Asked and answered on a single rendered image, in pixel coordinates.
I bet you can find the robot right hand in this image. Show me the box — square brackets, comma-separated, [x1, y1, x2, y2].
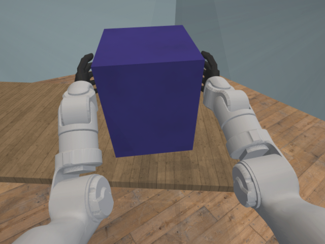
[201, 51, 219, 92]

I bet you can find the carton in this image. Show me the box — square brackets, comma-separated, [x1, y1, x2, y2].
[91, 25, 205, 158]

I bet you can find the left robot forearm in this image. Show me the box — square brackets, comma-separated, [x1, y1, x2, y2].
[48, 81, 103, 215]

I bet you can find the right robot upper arm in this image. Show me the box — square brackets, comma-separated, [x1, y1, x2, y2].
[232, 154, 325, 244]

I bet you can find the robot left hand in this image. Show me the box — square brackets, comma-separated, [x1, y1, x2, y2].
[75, 53, 98, 93]

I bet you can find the table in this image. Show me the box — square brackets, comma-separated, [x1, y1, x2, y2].
[0, 82, 240, 192]

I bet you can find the left robot upper arm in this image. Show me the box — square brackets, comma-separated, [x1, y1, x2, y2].
[12, 174, 114, 244]

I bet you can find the right robot forearm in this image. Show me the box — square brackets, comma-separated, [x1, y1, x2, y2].
[203, 76, 300, 190]

